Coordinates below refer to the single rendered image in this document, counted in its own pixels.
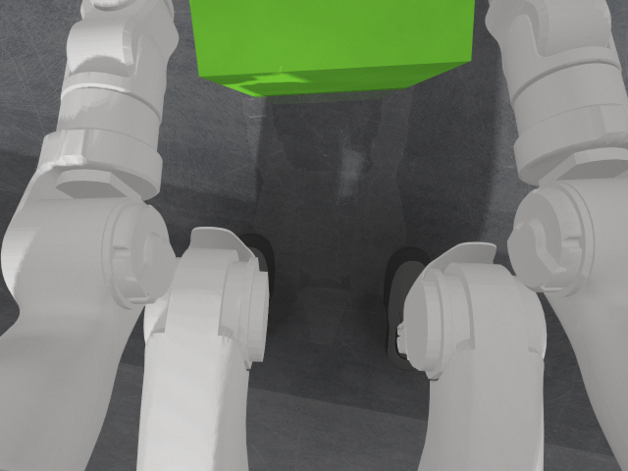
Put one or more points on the carton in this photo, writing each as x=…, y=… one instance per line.
x=291, y=47

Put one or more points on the robot left upper arm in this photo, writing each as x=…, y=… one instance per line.
x=81, y=271

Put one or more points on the left robot forearm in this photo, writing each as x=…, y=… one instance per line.
x=105, y=143

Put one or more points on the robot thigh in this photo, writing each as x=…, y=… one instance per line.
x=486, y=412
x=193, y=405

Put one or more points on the robot right upper arm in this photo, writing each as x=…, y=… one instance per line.
x=570, y=241

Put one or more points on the right robot forearm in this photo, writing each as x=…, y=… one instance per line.
x=565, y=86

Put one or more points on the robot right thigh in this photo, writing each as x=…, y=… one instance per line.
x=486, y=412

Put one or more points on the robot left thigh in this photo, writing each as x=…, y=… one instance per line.
x=193, y=405

